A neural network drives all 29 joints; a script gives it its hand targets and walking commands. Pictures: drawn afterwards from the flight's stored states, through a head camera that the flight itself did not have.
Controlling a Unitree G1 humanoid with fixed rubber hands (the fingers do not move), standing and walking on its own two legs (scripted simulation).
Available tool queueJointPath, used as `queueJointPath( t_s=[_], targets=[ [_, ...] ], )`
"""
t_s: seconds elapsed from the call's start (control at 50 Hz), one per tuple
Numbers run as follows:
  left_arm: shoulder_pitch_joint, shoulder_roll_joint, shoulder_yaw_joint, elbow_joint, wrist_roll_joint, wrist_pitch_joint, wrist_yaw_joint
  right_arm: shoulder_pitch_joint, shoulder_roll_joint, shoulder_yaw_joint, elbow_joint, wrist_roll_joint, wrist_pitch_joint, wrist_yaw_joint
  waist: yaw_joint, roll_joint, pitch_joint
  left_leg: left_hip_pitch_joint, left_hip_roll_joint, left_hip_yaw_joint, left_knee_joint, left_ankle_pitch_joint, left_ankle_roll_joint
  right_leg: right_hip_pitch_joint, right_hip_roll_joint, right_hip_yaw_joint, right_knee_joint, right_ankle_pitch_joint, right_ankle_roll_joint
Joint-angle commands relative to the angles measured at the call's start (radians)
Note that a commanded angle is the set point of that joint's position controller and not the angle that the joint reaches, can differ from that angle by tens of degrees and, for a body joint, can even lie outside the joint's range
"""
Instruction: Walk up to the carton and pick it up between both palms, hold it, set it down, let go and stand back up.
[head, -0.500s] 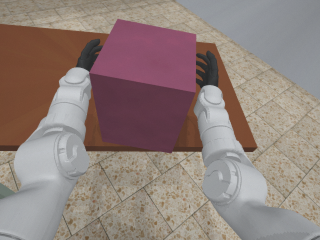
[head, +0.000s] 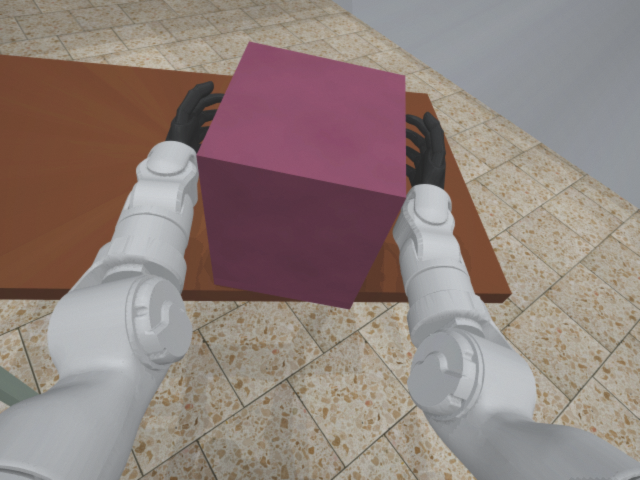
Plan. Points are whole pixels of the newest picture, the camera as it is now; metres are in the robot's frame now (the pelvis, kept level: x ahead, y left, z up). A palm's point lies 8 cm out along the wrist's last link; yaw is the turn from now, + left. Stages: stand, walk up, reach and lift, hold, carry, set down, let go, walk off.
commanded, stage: reach and lift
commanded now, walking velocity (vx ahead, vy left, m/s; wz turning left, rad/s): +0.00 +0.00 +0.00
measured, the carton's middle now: (303, 186) +0.46 -0.01 +0.10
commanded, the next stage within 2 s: none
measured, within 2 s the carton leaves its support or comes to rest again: neither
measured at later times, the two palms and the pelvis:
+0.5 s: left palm (195, 153) +0.44 +0.12 +0.17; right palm (449, 189) +0.39 -0.16 +0.17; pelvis -0.02 +0.00 +0.00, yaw +0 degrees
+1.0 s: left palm (179, 141) +0.41 +0.13 +0.21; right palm (455, 177) +0.38 -0.16 +0.20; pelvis -0.03 +0.00 +0.00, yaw +0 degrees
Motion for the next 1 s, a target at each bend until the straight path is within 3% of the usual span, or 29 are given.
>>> queueJointPath(
  t_s=[0.0, 0.02, 0.06, 0.08, 0.1, 0.18, 0.2, 0.22, 0.24, 0.28, 0.32, 0.38, 0.48, 0.54, 0.56, 0.6, 0.64, 0.68, 0.72, 0.74, 0.76, 0.8, 0.82, 0.86, 0.88, 0.9, 0.94, 0.96, 0.98],
  targets=[
    [-0.631, -0.515, -0.179, -0.121, -0.007, -0.092, -0.053, -0.577, 0.432, 0.341, 0.0, -0.032, -0.089, 0.184, 0.082, 0.193, -0.724, 0.628, 0.031, 0.007, -0.083, 0.513, -0.097, 0.077, 0.017, -0.104, -0.143, 0.367, 0.037],
    [-0.616, -0.493, -0.153, -0.091, 0.005, -0.085, -0.056, -0.582, 0.424, 0.342, -0.018, -0.038, -0.083, 0.185, 0.094, 0.167, -0.703, 0.609, 0.031, 0.011, -0.093, 0.476, -0.087, 0.081, 0.014, -0.099, -0.153, 0.334, 0.04],
    [-0.629, -0.502, -0.175, -0.095, -0.012, -0.083, -0.052, -0.585, 0.411, 0.326, -0.018, -0.037, -0.081, 0.183, 0.068, 0.169, -0.701, 0.608, 0.027, 0.009, -0.1, 0.437, -0.087, 0.073, 0.016, -0.104, -0.154, 0.324, 0.039],
    [-0.647, -0.524, -0.194, -0.148, -0.014, -0.084, -0.044, -0.615, 0.411, 0.351, -0.042, -0.025, -0.091, 0.192, 0.093, 0.196, -0.771, 0.636, 0.034, 0.005, -0.094, 0.497, -0.097, 0.073, 0.022, -0.106, -0.146, 0.333, 0.037],
    [-0.618, -0.499, -0.158, -0.082, 0.002, -0.074, -0.044, -0.602, 0.415, 0.344, -0.014, -0.026, -0.079, 0.192, 0.108, 0.173, -0.694, 0.601, 0.025, 0.014, -0.103, 0.411, -0.08, 0.064, 0.014, -0.094, -0.159, 0.298, 0.033],
    [-0.681, -0.531, -0.187, -0.155, -0.01, -0.073, -0.033, -0.643, 0.403, 0.342, -0.048, -0.029, -0.085, 0.199, 0.096, 0.173, -0.745, 0.61, 0.03, 0.014, -0.112, 0.407, -0.085, 0.035, 0.021, -0.105, -0.167, 0.254, 0.031],
    [-0.649, -0.536, -0.19, -0.137, -0.015, -0.06, -0.027, -0.607, 0.383, 0.34, -0.008, -0.026, -0.069, 0.201, 0.088, 0.182, -0.702, 0.619, 0.033, 0.012, -0.118, 0.391, -0.09, 0.03, 0.022, -0.111, -0.172, 0.236, 0.029],
    [-0.66, -0.527, -0.186, -0.145, -0.016, -0.056, -0.028, -0.634, 0.395, 0.346, -0.015, -0.021, -0.064, 0.204, 0.109, 0.17, -0.71, 0.618, 0.029, 0.019, -0.121, 0.386, -0.085, 0.033, 0.022, -0.105, -0.172, 0.233, 0.032],
    [-0.648, -0.543, -0.205, -0.144, -0.022, -0.048, -0.023, -0.609, 0.381, 0.349, -0.002, -0.009, -0.063, 0.205, 0.091, 0.189, -0.699, 0.641, 0.035, 0.005, -0.122, 0.39, -0.089, 0.011, 0.024, -0.111, -0.177, 0.216, 0.029],
    [-0.646, -0.527, -0.185, -0.157, -0.008, -0.039, -0.018, -0.62, 0.389, 0.367, 0.009, -0.002, -0.051, 0.213, 0.124, 0.164, -0.677, 0.631, 0.029, 0.021, -0.131, 0.363, -0.079, 0.027, 0.017, -0.099, -0.18, 0.213, 0.033],
    [-0.665, -0.532, -0.194, -0.169, -0.012, -0.027, -0.01, -0.657, 0.38, 0.373, -0.009, 0.004, -0.048, 0.217, 0.131, 0.17, -0.71, 0.62, 0.027, 0.018, -0.129, 0.351, -0.081, 0.007, 0.021, -0.104, -0.173, 0.199, 0.034],
    [-0.725, -0.546, -0.218, -0.21, -0.029, -0.012, 0.003, -0.675, 0.375, 0.359, 0.012, 0.011, -0.028, 0.228, 0.117, 0.191, -0.713, 0.63, 0.024, 0.009, -0.141, 0.319, -0.09, -0.026, 0.021, -0.107, -0.176, 0.155, 0.034],
    [-0.714, -0.564, -0.221, -0.249, -0.047, 0.004, 0.021, -0.705, 0.374, 0.403, -0.003, 0.036, -0.03, 0.24, 0.155, 0.159, -0.781, 0.646, 0.029, 0.01, -0.128, 0.369, -0.087, -0.034, 0.018, -0.103, -0.175, 0.183, 0.042],
    [-0.643, -0.553, -0.204, -0.218, -0.026, 0.054, 0.023, -0.669, 0.367, 0.426, 0.054, 0.063, 0.012, 0.237, 0.166, 0.148, -0.675, 0.617, 0.023, 0.024, -0.145, 0.32, -0.075, -0.016, 0.012, -0.099, -0.185, 0.161, 0.042],
    [-0.673, -0.559, -0.225, -0.256, -0.046, 0.052, 0.02, -0.683, 0.382, 0.426, 0.017, 0.073, 0.008, 0.237, 0.162, 0.131, -0.716, 0.607, 0.019, 0.02, -0.145, 0.323, -0.07, 0.007, 0.011, -0.092, -0.175, 0.195, 0.044],
    [-0.668, -0.587, -0.265, -0.305, -0.066, 0.071, 0.032, -0.678, 0.37, 0.444, 0.018, 0.095, 0.02, 0.241, 0.144, 0.159, -0.747, 0.661, 0.028, 0.008, -0.133, 0.405, -0.094, -0.017, 0.019, -0.103, -0.174, 0.217, 0.043],
    [-0.66, -0.58, -0.252, -0.274, -0.068, 0.105, 0.029, -0.687, 0.349, 0.451, 0.023, 0.114, 0.04, 0.239, 0.148, 0.143, -0.667, 0.638, 0.028, 0.005, -0.144, 0.349, -0.086, -0.027, 0.014, -0.095, -0.189, 0.165, 0.044],
    [-0.662, -0.603, -0.281, -0.321, -0.088, 0.12, 0.031, -0.735, 0.361, 0.476, -0.025, 0.137, 0.035, 0.238, 0.157, 0.143, -0.745, 0.652, 0.03, 0.004, -0.134, 0.375, -0.088, -0.012, 0.018, -0.095, -0.18, 0.199, 0.041],
    [-0.663, -0.598, -0.287, -0.31, -0.09, 0.152, 0.033, -0.712, 0.324, 0.46, 0.04, 0.155, 0.069, 0.238, 0.13, 0.157, -0.646, 0.646, 0.031, -0.004, -0.151, 0.298, -0.092, -0.038, 0.016, -0.102, -0.196, 0.119, 0.035],
    [-0.665, -0.6, -0.285, -0.317, -0.099, 0.16, 0.041, -0.774, 0.342, 0.482, -0.022, 0.163, 0.063, 0.241, 0.163, 0.141, -0.717, 0.642, 0.036, -0.008, -0.145, 0.324, -0.088, -0.034, 0.019, -0.102, -0.183, 0.143, 0.043],
    [-0.674, -0.614, -0.307, -0.339, -0.117, 0.167, 0.046, -0.784, 0.327, 0.486, -0.028, 0.18, 0.065, 0.24, 0.148, 0.151, -0.714, 0.642, 0.033, -0.013, -0.142, 0.332, -0.095, -0.032, 0.019, -0.104, -0.184, 0.145, 0.041],
    [-0.674, -0.616, -0.308, -0.339, -0.123, 0.189, 0.051, -0.791, 0.322, 0.507, -0.002, 0.202, 0.082, 0.241, 0.162, 0.14, -0.706, 0.639, 0.029, -0.01, -0.142, 0.313, -0.087, -0.044, 0.018, -0.098, -0.186, 0.133, 0.037],
    [-0.676, -0.609, -0.302, -0.322, -0.124, 0.208, 0.056, -0.818, 0.319, 0.505, -0.006, 0.215, 0.097, 0.241, 0.149, 0.136, -0.688, 0.644, 0.029, -0.018, -0.145, 0.289, -0.08, -0.054, 0.012, -0.095, -0.19, 0.121, 0.04],
    [-0.675, -0.608, -0.306, -0.347, -0.128, 0.227, 0.056, -0.826, 0.326, 0.537, -0.012, 0.243, 0.113, 0.24, 0.177, 0.145, -0.693, 0.635, 0.025, -0.012, -0.147, 0.278, -0.073, -0.038, 0.01, -0.083, -0.186, 0.126, 0.044],
    [-0.681, -0.621, -0.322, -0.36, -0.145, 0.234, 0.064, -0.846, 0.321, 0.548, -0.027, 0.262, 0.117, 0.241, 0.165, 0.139, -0.71, 0.632, 0.031, -0.025, -0.143, 0.289, -0.077, -0.052, 0.014, -0.088, -0.18, 0.139, 0.044],
    [-0.7, -0.616, -0.307, -0.365, -0.145, 0.239, 0.066, -0.862, 0.323, 0.544, -0.024, 0.259, 0.119, 0.243, 0.179, 0.141, -0.713, 0.621, 0.027, -0.024, -0.144, 0.26, -0.071, -0.051, 0.011, -0.088, -0.179, 0.111, 0.042],
    [-0.729, -0.63, -0.336, -0.396, -0.173, 0.248, 0.076, -0.881, 0.321, 0.55, -0.028, 0.28, 0.128, 0.243, 0.162, 0.138, -0.75, 0.649, 0.026, -0.032, -0.133, 0.275, -0.082, -0.071, 0.014, -0.091, -0.178, 0.115, 0.038],
    [-0.753, -0.642, -0.356, -0.423, -0.184, 0.252, 0.083, -0.916, 0.328, 0.57, -0.066, 0.295, 0.124, 0.244, 0.169, 0.134, -0.797, 0.643, 0.029, -0.034, -0.122, 0.296, -0.084, -0.067, 0.015, -0.09, -0.172, 0.13, 0.035],
    [-0.716, -0.636, -0.356, -0.436, -0.178, 0.276, 0.089, -0.894, 0.306, 0.576, -0.03, 0.312, 0.151, 0.243, 0.162, 0.146, -0.73, 0.658, 0.036, -0.042, -0.124, 0.311, -0.088, -0.06, 0.012, -0.09, -0.179, 0.128, 0.033]
  ],
)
